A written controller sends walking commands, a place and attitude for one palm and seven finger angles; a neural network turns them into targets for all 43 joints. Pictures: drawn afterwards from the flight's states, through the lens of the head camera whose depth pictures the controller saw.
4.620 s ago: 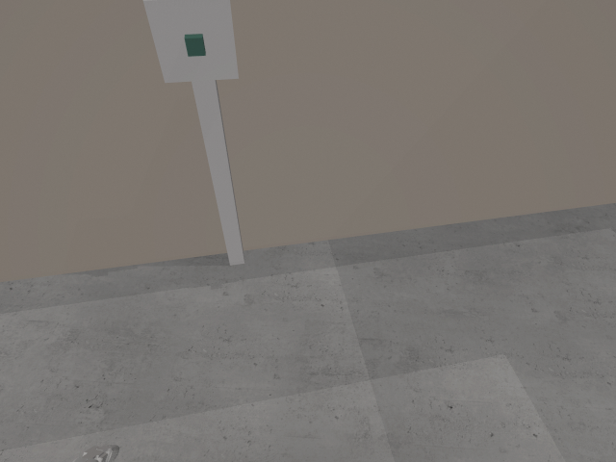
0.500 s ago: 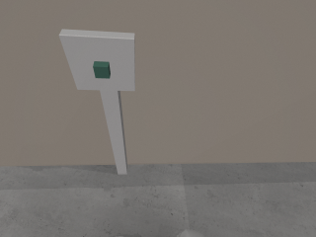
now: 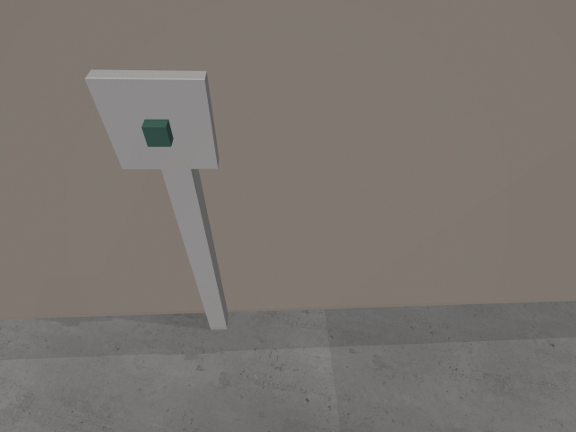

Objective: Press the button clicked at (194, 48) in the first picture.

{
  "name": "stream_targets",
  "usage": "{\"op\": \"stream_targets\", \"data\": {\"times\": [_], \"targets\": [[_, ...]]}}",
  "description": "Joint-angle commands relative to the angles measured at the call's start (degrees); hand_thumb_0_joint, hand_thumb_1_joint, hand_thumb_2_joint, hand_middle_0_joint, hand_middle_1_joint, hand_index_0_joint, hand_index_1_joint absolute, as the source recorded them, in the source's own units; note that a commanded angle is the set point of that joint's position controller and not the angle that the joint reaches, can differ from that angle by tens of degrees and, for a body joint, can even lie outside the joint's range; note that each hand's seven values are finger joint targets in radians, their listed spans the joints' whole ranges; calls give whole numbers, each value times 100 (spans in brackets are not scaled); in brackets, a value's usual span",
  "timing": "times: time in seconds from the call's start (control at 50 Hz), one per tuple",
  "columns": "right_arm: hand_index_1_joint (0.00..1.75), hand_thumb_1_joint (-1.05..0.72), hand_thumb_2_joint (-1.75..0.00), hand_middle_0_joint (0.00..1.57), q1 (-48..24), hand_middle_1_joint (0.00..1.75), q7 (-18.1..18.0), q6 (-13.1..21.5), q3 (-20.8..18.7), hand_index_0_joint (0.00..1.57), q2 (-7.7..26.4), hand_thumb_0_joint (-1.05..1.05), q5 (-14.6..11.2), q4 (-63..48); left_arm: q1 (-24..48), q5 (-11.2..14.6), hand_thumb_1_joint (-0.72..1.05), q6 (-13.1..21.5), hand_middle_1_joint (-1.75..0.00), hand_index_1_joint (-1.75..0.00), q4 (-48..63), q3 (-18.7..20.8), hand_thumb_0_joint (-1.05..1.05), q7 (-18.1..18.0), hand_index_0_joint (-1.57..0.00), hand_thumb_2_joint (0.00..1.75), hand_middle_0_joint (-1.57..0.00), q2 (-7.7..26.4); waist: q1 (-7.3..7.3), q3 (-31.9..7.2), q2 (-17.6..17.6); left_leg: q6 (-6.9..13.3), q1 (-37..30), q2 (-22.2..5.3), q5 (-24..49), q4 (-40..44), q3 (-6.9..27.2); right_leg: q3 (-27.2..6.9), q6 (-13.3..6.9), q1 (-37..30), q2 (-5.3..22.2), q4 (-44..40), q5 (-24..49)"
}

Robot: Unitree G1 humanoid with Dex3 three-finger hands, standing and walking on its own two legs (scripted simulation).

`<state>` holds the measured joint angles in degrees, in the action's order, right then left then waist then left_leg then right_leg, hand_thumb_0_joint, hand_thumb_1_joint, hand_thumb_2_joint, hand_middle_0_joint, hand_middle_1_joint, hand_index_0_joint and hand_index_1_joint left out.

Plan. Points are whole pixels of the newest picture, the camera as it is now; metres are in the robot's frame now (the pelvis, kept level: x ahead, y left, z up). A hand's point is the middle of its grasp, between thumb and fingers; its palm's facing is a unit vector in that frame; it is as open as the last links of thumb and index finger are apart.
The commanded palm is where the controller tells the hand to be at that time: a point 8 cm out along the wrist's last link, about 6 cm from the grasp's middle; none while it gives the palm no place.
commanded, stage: come to a stop and stand still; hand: left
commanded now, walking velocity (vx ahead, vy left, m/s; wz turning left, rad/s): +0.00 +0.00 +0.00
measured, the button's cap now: (158, 132) +0.55 +0.26 +0.12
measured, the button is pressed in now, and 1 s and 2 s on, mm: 0 0 0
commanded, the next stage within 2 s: look again from close up in 0.24 s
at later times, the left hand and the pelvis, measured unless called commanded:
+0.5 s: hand out of the picture -0.02 +0.16 -0.18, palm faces +0.03 -0.98 -0.17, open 7.3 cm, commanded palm none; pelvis +0.00 +0.01 +0.00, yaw +0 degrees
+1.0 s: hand out of the picture +0.10 +0.20 -0.13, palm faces +0.18 -0.96 -0.22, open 7.3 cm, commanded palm +0.12 +0.25 -0.06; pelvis +0.02 +0.02 +0.00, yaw +0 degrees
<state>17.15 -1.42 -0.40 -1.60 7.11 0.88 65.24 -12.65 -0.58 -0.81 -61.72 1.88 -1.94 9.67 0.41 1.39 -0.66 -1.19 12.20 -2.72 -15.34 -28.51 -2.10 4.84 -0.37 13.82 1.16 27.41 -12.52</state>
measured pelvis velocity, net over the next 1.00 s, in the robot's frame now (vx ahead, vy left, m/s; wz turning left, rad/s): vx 0.02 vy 0.02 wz -0.01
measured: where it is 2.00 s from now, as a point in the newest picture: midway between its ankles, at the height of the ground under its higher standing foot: outside the picture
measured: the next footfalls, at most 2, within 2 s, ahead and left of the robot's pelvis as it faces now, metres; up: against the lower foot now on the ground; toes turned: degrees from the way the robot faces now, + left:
none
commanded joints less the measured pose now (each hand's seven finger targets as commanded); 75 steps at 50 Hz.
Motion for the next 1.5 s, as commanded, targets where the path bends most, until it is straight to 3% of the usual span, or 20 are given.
{"op": "stream_targets", "data": {"times": [0.0, 0.28, 0.32, 0.34, 0.38, 0.46, 0.54, 0.88, 0.9, 0.92, 0.94, 0.96, 1.0, 1.04, 1.08, 1.1, 1.16, 1.24, 1.36, 1.48], "targets": [[30, -90, -90, 20, 12, 30, -56, 131, -37, 20, 562, 0, -16, -204, -477, 17, 90, 96, -30, -30, -60, 14, 0, 23, -20, 90, -20, 422, -201, 85, 574, 215, 454, -517, 55, 1219, 570, -527, -6, -560, 439, -609, 275], [30, -90, -90, 20, 473, 30, -50, 77, 2, 20, 362, 0, -8, -43, -777, -10, 90, 174, -30, -30, -238, -21, 0, 2, -20, 90, -20, 303, -4, 323, -94, 164, 27, -262, 125, 869, 175, -843, -88, 180, 551, -1134, -639], [30, -90, -90, 20, -242, 30, 50, 141, 5, 20, 646, 0, -34, -436, -1231, -93, 90, 269, -30, -30, -373, -91, 0, -212, -20, 90, -20, 455, -303, 621, -117, -30, 558, -263, -144, -248, -33, -954, 7, 147, 818, -1066, 350], [30, -90, -90, 20, 190, 30, 71, 81, 31, 20, 312, 0, -13, -609, -961, -81, 90, 333, -30, -30, -83, -46, 0, -166, -20, 90, -20, 679, 101, -91, -57, 41, 210, -16, -475, -452, 81, -1376, -300, 251, 1110, -1223, -893], [30, -90, -90, 20, 581, 30, 94, 111, 57, 20, 342, 0, 29, -627, -562, -82, 90, 362, -30, -30, 147, 7, 0, -119, -20, 90, -20, 666, 242, -175, 3, 123, -107, -32, -232, -288, 93, -1044, -424, 761, 1016, -1003, -1588], [30, -90, -90, 20, 522, 30, 46, 222, 91, 20, 521, 0, 22, -742, -762, -50, 90, 284, -30, -30, 159, -68, 0, -54, -20, 90, -20, 333, 19, 263, 699, 303, 681, -364, 197, 565, 665, -485, -215, 263, 402, -203, -605], [30, -90, -90, 20, 432, 30, 1, 252, 120, 20, 648, 0, 4, -793, -851, -19, 90, 267, -30, -30, 140, -108, 0, -30, -20, 90, -20, 291, -70, 305, 135, 337, 757, -327, 223, 740, 645, -474, -175, -143, 425, -211, -91], [30, -90, -90, 20, 267, 30, -12, 249, 162, 20, 773, 0, -3, -466, -633, -10, 90, 231, -30, -30, 167, -90, 0, -26, -20, 90, -20, 519, -68, 160, 92, 291, 124, -306, 1165, 748, 424, -475, -131, -497, 531, -307, 797], [30, -90, -90, 20, -215, 30, 20, 252, 90, 20, 957, 0, -74, -788, -989, -52, 90, 274, -30, -30, -57, -103, 0, -252, -20, 90, -20, 637, -244, 393, -542, 130, 429, -421, 1471, -252, 211, -753, -70, -259, 801, -328, 2570], [30, -90, -90, 20, -298, 30, -169, 1160, -99, 20, 1793, 0, -313, -2738, 3565, 1005, 90, 1578, -33, -33, 9106, 945, 0, -269, -23, 90, -23, 2054, 404, -2602, 1008, 214, -1083, 222, 1962, 406, 227, -319, -182, -725, 172, 130, 2037], [30, -90, -90, 20, -635, 30, -381, 1675, 47, 20, 1273, 0, -220, -2474, 407, 513, 90, 1264, -36, -36, 7537, 673, 0, -509, -25, 90, -25, 1589, -192, -2439, 1678, 131, -1383, 17, 2603, 482, 195, -194, -270, -458, -25, 459, 731], [30, -90, -90, 20, -784, 30, -362, 1817, -15, 20, 1020, 0, -316, -2385, -1203, 813, 90, 501, -39, -39, 6549, -93, 0, -670, -28, 90, -28, 84, -8, -1386, 1347, -98, -487, -1, 2186, 549, 272, 127, -133, 104, -24, 495, -55], [30, -90, -90, 20, -741, 30, -273, 1946, -149, 20, 1294, 0, -289, -2663, -493, 920, 90, 819, -45, -45, 6884, 146, 0, -559, -34, 90, -34, 197, 232, 6, 561, 3, 429, 175, 898, 143, 403, 201, -67, 800, -19, 316, -89], [30, -90, -90, 20, -780, 30, -185, 1977, -287, 20, 1287, 0, -124, -2947, -1899, 962, 90, 1494, -51, -51, 6066, 470, 0, -250, -39, 90, -39, 12, -61, -147, -603, 62, 1192, 232, 430, -364, 334, 342, -58, 1173, -97, 624, -421], [30, -90, -90, 20, -930, 30, -15, 1971, -348, 20, 1228, 0, -97, -3249, -2678, 1104, 90, 2370, -57, -57, 5507, 549, 0, 300, -45, 90, -45, -238, -282, -409, -1080, 12, 1873, 306, 279, -1011, 175, 306, -67, 1602, -125, 1258, -527], [30, -90, -90, 20, -1022, 30, 63, 1937, -416, 20, 1228, 0, -83, -3365, -2847, 1231, 90, 2887, -60, -60, 5467, 722, 0, 634, -47, 90, -47, -188, -368, -495, -1231, -17, 2279, 309, 156, -1353, 127, 252, -71, 1816, -127, 1601, -513], [30, -90, -90, 20, -1136, 30, 233, 1865, -538, 20, 1284, 0, -140, -3826, -3007, 1442, 90, 3876, -69, -69, 5546, 1303, 0, 1542, -56, 90, -56, 382, -526, -1002, -305, 0, 2934, 420, 31, -2106, -48, -123, -157, 1916, -15, 2216, -298], [30, -90, -90, 20, -1237, 30, 78, 1677, -413, 20, 1263, 0, -257, -4572, -2138, 1753, 90, 3193, -81, -81, 7230, 1296, 0, 1673, -67, 90, -67, 633, -389, -1776, 351, 138, 3030, 498, -225, -2290, -162, -492, -66, 1758, 56, 2111, -741], [30, -90, -90, 20, -567, 30, -135, 1593, -284, 20, 1213, 0, -139, -4399, -909, 1514, 90, 3439, -99, -99, 8765, 1005, 0, 1238, -83, 90, -83, 721, 257, -1804, 353, 289, 2677, 256, 219, -2779, 231, -528, -15, 2210, -63, 2223, -57], [30, -90, -90, 20, -692, 30, -249, 1638, -198, 20, 1228, 0, -278, -4254, -1493, 1716, 90, 2745, -117, -117, 7848, 1245, 0, 1837, -100, 90, -100, 935, 89, -1764, 283, 262, 2737, 260, 94, -2576, 288, -618, 23, 1743, 9, 1819, -278]]}}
